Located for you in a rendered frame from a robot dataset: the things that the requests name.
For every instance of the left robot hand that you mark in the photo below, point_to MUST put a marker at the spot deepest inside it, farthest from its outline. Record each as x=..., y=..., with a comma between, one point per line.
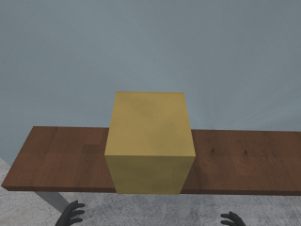
x=65, y=218

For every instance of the table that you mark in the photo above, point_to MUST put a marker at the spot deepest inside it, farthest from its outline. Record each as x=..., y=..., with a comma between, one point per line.
x=228, y=162

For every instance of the right robot hand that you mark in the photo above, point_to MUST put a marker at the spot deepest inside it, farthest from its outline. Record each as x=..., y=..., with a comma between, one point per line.
x=235, y=219

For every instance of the carton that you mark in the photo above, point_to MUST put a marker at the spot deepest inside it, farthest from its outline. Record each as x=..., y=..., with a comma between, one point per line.
x=149, y=148

